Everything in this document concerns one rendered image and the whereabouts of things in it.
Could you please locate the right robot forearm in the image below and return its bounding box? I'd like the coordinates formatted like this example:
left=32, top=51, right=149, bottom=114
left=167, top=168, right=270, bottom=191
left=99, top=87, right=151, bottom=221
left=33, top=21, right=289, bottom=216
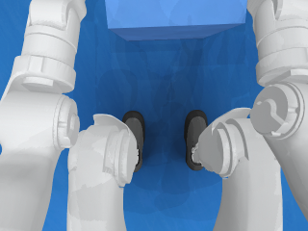
left=246, top=0, right=308, bottom=88

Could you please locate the left robot upper arm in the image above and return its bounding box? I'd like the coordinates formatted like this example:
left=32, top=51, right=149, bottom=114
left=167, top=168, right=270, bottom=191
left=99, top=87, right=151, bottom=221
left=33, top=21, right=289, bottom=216
left=0, top=90, right=80, bottom=231

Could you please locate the right robot upper arm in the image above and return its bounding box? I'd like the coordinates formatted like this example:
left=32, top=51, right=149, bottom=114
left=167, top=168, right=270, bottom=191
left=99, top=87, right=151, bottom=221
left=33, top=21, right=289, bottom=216
left=249, top=81, right=308, bottom=221

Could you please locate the carton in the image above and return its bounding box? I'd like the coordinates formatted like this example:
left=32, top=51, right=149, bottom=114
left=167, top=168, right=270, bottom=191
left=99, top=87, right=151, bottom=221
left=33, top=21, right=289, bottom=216
left=105, top=0, right=247, bottom=41

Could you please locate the robot right thigh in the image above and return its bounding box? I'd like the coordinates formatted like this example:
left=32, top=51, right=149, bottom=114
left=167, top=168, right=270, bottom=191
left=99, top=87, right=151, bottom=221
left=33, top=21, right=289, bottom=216
left=207, top=118, right=283, bottom=231

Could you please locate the robot left foot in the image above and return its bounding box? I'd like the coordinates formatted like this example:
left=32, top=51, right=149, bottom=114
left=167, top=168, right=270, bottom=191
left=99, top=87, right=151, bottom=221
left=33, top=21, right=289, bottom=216
left=122, top=111, right=145, bottom=172

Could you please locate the left robot forearm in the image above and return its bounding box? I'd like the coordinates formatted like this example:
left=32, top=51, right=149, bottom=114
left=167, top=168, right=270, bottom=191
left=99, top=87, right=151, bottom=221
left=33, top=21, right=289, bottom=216
left=0, top=0, right=87, bottom=105

